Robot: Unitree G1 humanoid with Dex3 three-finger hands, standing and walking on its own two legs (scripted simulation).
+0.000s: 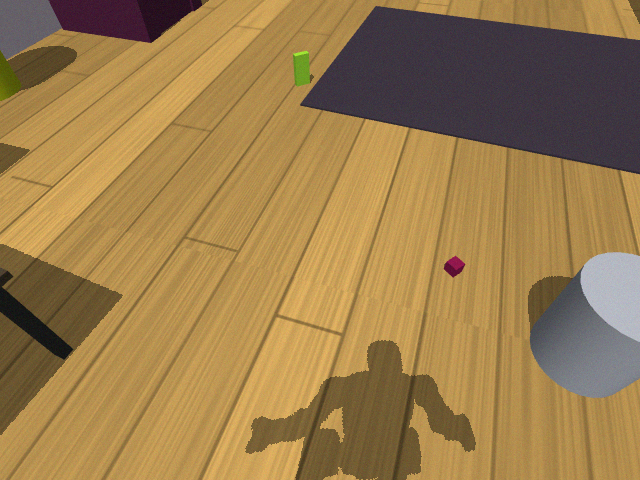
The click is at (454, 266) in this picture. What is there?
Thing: cube
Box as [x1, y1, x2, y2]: [444, 256, 464, 276]
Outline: 456,256 448,260 444,267 444,269 452,276 460,272 464,265 464,263
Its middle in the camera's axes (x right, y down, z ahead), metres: +0.52 +0.08 +1.52
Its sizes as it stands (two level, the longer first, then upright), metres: 0.050 0.050 0.050
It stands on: the floor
